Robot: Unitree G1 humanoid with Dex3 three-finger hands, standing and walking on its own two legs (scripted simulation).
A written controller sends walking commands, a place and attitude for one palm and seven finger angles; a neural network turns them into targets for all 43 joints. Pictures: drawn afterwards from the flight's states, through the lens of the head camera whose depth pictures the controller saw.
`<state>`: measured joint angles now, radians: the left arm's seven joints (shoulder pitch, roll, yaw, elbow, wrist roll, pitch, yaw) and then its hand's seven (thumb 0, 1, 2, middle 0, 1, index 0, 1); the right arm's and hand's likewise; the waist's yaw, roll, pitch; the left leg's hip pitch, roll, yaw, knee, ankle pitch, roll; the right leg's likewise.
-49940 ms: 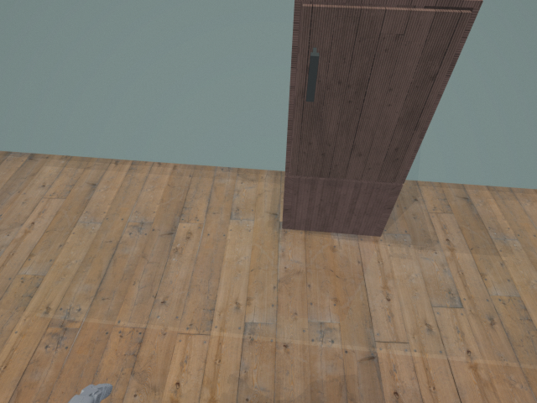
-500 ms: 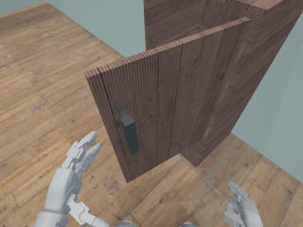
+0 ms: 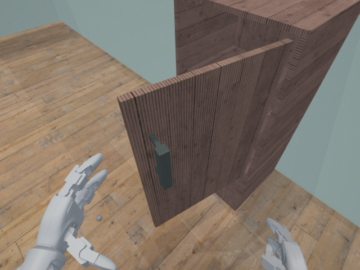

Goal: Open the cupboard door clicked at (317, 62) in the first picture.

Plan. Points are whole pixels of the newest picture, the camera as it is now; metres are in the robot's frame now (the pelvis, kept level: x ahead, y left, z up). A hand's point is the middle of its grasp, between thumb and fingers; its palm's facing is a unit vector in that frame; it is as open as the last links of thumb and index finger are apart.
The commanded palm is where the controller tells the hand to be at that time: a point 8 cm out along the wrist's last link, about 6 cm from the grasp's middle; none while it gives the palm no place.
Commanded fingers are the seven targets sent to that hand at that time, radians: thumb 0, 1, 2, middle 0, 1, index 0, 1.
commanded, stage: draw the hand back to the body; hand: left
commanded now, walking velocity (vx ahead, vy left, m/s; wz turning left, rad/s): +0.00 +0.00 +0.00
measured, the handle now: (159, 162) +0.33 +0.07 +0.08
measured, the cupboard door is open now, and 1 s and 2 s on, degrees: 78 78 78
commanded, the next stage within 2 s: step back with the hand held close in 1.24 s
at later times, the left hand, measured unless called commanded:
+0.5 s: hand (48, 200) +0.20 +0.23 +0.15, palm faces +0.31 -0.88 -0.37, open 13.4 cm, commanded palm +0.16 +0.27 +0.18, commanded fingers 0.00 0.31 0.64 -0.18 -0.30 -0.18 -0.30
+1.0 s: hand (15, 170) +0.22 +0.26 +0.21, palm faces +0.46 -0.79 -0.41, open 7.9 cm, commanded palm +0.17 +0.29 +0.22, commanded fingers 0.00 0.90 0.90 -0.20 -0.30 -0.20 -0.30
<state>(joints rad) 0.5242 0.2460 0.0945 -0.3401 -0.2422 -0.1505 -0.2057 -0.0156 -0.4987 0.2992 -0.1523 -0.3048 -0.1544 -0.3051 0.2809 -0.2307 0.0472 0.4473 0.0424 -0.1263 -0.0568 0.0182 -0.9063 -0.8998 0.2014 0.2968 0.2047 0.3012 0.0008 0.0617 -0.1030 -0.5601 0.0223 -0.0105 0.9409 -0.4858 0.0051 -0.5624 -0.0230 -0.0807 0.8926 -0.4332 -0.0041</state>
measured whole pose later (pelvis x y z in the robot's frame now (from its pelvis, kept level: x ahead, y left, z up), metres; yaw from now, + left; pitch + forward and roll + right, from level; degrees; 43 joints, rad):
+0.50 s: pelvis +0.01 +0.01 +0.04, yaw +0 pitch -1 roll -1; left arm 0.54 0.31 0.16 -0.44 -0.03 -0.02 0.13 -0.01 -0.02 0.50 -0.17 -0.31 -0.18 -0.31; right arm 0.25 -0.22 0.06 0.56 0.01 -0.14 -0.10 0.02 -0.91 -0.90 0.20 0.30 0.21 0.30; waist 0.05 0.06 -0.01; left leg -0.25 0.01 0.01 0.63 -0.36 0.02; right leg -0.26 -0.03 -0.06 0.59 -0.31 0.01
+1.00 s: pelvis +0.02 +0.00 +0.05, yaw -1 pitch -4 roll -1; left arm 0.46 0.33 0.34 -0.40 -0.05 -0.07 0.13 0.01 0.79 0.85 -0.21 -0.31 -0.21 -0.31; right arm 0.18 -0.24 0.02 0.63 0.00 -0.12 -0.07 0.02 -0.91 -0.90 0.20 0.30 0.20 0.30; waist 0.07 0.07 0.03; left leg -0.07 0.02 0.03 0.43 -0.28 0.00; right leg -0.10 -0.01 -0.05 0.41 -0.24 0.00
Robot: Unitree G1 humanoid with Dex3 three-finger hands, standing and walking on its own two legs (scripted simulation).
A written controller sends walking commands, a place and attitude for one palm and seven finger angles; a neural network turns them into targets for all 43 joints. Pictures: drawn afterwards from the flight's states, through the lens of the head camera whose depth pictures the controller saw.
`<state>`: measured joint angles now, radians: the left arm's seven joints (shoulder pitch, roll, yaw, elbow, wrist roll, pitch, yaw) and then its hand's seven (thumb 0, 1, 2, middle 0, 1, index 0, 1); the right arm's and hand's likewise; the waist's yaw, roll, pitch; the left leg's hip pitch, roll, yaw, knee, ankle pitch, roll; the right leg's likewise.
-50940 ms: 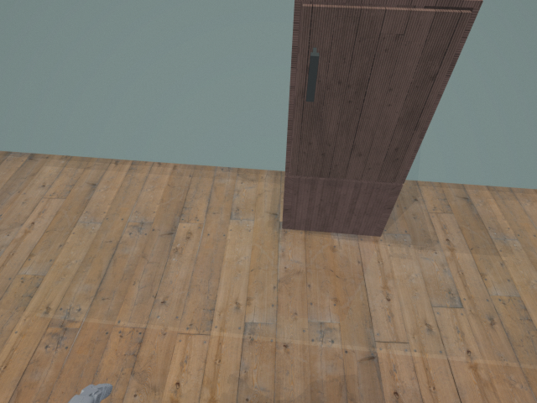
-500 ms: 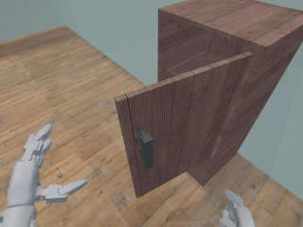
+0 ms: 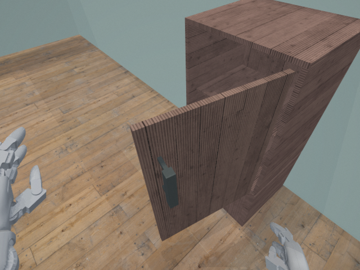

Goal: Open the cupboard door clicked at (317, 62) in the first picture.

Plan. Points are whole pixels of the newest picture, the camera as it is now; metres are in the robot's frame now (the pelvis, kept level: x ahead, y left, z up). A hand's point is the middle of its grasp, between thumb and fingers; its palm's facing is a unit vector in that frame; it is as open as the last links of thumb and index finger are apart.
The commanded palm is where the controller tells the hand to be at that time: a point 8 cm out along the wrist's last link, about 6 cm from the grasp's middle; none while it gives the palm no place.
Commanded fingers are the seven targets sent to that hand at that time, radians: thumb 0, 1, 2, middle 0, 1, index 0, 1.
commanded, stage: draw the hand back to the body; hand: left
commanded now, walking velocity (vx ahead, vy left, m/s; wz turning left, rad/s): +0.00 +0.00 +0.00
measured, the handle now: (166, 182) +0.31 +0.08 +0.03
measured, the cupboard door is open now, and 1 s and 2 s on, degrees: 78 78 78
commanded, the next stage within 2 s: step back with the hand held close in 0.24 s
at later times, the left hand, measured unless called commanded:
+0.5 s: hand (42, 196) +0.18 +0.26 +0.15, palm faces +0.43 -0.78 -0.46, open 7.4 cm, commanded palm +0.12 +0.29 +0.17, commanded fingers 0.00 0.90 0.90 -0.20 -0.30 -0.20 -0.30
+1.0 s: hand out of the picture +0.09 +0.28 +0.15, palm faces +0.44 -0.75 -0.49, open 7.4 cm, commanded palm +0.04 +0.32 +0.17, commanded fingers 0.00 0.90 0.90 -0.20 -0.30 -0.20 -0.30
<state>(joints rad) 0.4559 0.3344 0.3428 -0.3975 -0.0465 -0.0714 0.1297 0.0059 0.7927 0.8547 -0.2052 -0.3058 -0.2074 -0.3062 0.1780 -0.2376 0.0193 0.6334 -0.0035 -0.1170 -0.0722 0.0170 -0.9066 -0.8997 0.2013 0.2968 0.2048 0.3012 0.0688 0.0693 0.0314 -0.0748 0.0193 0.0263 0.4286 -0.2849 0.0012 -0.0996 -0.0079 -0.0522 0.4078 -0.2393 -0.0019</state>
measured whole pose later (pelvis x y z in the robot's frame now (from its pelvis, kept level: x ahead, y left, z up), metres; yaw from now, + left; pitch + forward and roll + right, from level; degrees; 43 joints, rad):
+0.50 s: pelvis -0.02 -0.01 +0.00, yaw +0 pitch -2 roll -1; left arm 0.48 0.36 0.38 -0.38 -0.04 -0.12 0.12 0.01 0.89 0.90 -0.21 -0.31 -0.21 -0.31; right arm 0.16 -0.24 0.01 0.62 0.00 -0.07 -0.07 0.02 -0.91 -0.90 0.20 0.30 0.21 0.30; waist 0.03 0.07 0.04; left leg -0.14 0.04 0.02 0.44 -0.26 -0.01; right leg -0.14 0.02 -0.06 0.37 -0.19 -0.01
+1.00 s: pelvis -0.11 +0.02 -0.02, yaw -1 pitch -3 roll -1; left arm 0.53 0.38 0.42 -0.49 0.00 -0.18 0.15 0.01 0.89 0.90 -0.21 -0.31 -0.21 -0.31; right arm 0.20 -0.22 0.00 0.55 0.00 -0.05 -0.08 0.02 -0.91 -0.90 0.20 0.30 0.21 0.30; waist 0.01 0.01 0.05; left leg -0.38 0.01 0.05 0.65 -0.29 0.04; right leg -0.37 -0.02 -0.03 0.56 -0.14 0.02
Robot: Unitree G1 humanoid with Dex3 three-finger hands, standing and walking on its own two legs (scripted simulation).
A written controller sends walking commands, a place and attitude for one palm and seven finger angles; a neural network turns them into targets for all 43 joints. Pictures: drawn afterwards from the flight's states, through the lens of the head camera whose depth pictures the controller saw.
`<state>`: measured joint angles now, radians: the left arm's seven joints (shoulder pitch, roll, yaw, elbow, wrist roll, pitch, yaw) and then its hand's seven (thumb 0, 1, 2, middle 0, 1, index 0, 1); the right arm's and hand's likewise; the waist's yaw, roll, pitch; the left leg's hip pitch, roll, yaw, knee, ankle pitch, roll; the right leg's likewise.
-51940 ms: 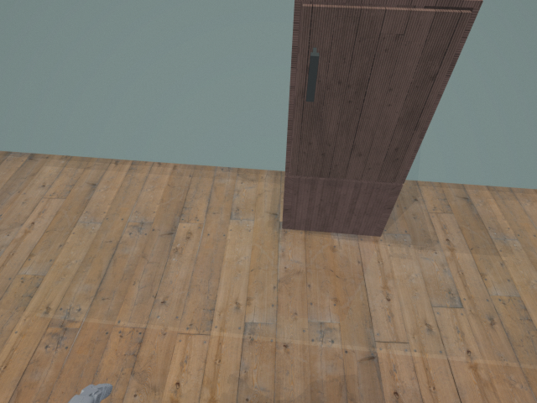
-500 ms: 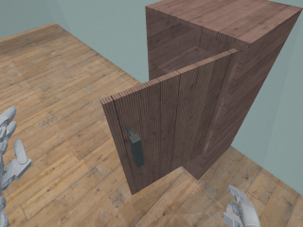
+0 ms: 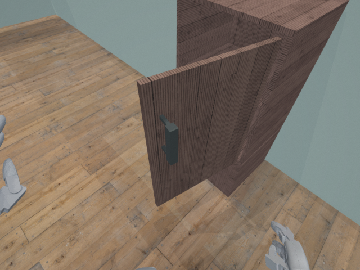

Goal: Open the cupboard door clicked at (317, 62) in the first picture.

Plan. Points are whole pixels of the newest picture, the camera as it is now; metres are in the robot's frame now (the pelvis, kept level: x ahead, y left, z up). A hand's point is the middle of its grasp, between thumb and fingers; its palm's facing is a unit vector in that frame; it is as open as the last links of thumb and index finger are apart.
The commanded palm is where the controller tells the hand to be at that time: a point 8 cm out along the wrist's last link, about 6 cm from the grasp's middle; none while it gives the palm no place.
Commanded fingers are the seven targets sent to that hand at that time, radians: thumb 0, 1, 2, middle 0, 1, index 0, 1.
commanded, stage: step back with the hand held close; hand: left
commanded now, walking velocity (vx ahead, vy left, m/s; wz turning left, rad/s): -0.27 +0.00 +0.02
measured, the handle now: (167, 140) +0.42 +0.07 +0.04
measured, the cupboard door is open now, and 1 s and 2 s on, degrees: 78 78 78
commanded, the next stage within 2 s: stop stepping back and stand still in 0.32 s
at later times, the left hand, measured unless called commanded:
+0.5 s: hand out of the picture +0.09 +0.24 +0.16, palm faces +0.41 -0.79 -0.45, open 7.4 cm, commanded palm +0.02 +0.28 +0.19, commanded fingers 0.00 0.90 0.90 -0.20 -0.30 -0.20 -0.30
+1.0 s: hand out of the picture +0.00 +0.23 +0.17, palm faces +0.42 -0.76 -0.49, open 7.4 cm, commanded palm -0.05 +0.26 +0.19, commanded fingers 0.00 0.90 0.90 -0.20 -0.30 -0.20 -0.30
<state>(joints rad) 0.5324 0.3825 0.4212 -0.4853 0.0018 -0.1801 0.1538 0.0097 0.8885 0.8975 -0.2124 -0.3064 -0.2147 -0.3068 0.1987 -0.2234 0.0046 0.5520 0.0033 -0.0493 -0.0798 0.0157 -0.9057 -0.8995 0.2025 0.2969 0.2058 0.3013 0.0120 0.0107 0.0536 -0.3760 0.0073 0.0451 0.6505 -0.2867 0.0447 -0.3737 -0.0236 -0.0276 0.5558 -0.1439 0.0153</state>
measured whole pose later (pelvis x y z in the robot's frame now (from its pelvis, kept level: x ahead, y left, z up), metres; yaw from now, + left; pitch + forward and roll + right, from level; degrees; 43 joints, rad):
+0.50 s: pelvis -0.12 -0.01 +0.00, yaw -1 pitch +3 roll +0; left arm 0.51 0.39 0.38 -0.51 -0.04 -0.19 0.16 0.01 0.89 0.90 -0.21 -0.31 -0.21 -0.31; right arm 0.13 -0.19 0.02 0.68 -0.01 -0.11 -0.04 0.02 -0.91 -0.90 0.20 0.30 0.21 0.30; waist 0.05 -0.01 0.03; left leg -0.62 0.01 0.02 0.76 -0.29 -0.02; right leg -0.13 0.05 0.00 0.51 -0.43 -0.04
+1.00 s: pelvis -0.20 -0.03 +0.01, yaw -2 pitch -2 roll +2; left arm 0.55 0.40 0.41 -0.41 -0.01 -0.18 0.15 0.01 0.89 0.90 -0.21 -0.31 -0.22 -0.31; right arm 0.26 -0.21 0.01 0.68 -0.02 -0.08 -0.07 0.02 -0.91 -0.90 0.20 0.30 0.21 0.30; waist 0.02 -0.03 0.00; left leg -0.46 -0.04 0.04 0.95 -0.38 0.01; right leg -0.28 0.01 -0.06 0.52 -0.22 -0.09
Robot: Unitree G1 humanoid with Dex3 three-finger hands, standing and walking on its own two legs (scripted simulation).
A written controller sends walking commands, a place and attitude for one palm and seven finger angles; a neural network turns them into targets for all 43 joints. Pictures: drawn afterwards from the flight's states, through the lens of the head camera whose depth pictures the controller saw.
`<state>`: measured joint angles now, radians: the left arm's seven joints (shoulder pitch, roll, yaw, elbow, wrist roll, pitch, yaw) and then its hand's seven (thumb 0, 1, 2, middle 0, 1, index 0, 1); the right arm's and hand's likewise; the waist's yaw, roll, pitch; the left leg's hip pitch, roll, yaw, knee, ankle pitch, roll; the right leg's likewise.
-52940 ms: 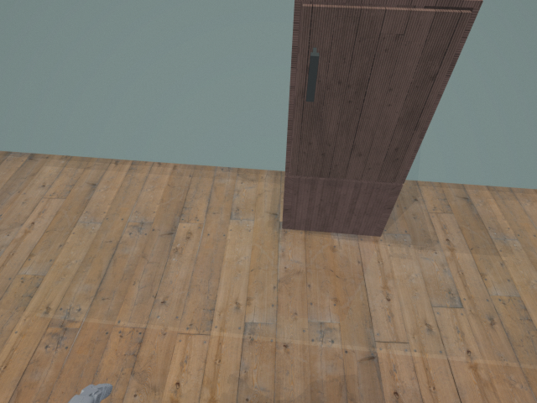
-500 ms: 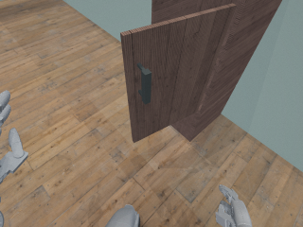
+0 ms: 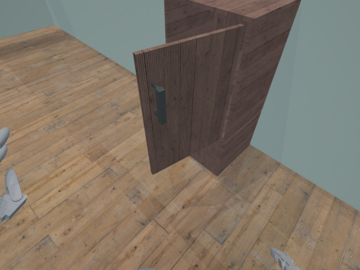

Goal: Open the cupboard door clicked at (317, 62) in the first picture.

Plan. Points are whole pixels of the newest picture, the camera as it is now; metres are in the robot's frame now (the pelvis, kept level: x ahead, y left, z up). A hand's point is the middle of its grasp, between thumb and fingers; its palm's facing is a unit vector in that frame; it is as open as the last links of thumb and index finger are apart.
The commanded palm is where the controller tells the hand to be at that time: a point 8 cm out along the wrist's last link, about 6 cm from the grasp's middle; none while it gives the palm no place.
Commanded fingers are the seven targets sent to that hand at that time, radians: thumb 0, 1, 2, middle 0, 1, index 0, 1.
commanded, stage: stop stepping back and stand still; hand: left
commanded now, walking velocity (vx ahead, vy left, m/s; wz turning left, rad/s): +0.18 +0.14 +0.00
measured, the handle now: (158, 103) +0.61 +0.12 +0.03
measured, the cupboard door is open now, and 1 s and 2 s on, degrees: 78 78 78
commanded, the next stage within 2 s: let the arm hang, fingers relaxed in 0.60 s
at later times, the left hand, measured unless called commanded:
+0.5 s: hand (25, 192) +0.19 +0.27 +0.16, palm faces +0.45 -0.75 -0.49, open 7.4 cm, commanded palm +0.13 +0.31 +0.18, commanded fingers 0.00 0.90 0.90 -0.20 -0.30 -0.20 -0.30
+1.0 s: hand out of the picture +0.05 +0.18 -0.16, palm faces -0.01 -0.99 -0.17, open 7.3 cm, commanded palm none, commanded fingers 0.00 0.90 0.90 -0.20 -0.30 -0.20 -0.30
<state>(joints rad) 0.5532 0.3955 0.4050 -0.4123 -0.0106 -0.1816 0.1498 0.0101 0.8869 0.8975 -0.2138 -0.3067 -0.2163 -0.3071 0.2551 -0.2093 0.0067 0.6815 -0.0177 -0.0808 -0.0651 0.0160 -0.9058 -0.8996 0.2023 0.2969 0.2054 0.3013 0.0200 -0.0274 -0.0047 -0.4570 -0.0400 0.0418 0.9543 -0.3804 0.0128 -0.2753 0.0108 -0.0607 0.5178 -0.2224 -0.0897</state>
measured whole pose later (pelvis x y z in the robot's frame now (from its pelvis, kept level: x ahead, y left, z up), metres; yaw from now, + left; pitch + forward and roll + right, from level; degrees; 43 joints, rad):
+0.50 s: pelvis +0.00 +0.00 -0.01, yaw +2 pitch -1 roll +0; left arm 0.52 0.38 0.40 -0.41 -0.02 -0.20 0.15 0.01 0.89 0.90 -0.21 -0.31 -0.21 -0.31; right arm 0.23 -0.20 0.01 0.67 0.00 -0.13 -0.05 0.02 -0.91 -0.90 0.20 0.30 0.21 0.30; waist -0.01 0.04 0.02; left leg -0.23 0.04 0.02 0.63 -0.36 -0.01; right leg -0.28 0.04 -0.10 0.55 -0.25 -0.09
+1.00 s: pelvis -0.02 +0.01 +0.00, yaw +2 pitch -1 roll +1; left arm 0.25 0.17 -0.02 0.81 0.03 0.05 0.00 0.01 0.91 0.90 -0.20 -0.30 -0.20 -0.30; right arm 0.19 -0.24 0.01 0.91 -0.03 0.01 0.01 0.01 -0.91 -0.90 0.20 0.30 0.20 0.30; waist -0.03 -0.03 0.06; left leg -0.26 -0.02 0.01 0.53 -0.26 0.01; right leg -0.31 0.01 -0.10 0.55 -0.22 -0.07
